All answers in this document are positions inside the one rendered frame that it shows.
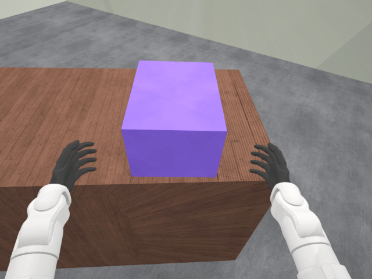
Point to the right robot forearm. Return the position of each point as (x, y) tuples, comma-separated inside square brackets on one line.
[(307, 242)]

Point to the carton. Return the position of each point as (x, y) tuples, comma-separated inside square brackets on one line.
[(174, 123)]

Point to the left robot forearm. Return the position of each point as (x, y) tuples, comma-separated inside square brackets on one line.
[(38, 243)]

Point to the pedestal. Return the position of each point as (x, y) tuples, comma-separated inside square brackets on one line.
[(116, 219)]

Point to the robot right hand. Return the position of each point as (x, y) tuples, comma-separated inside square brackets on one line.
[(277, 171)]

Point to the robot left hand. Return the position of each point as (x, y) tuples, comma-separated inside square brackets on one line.
[(66, 170)]

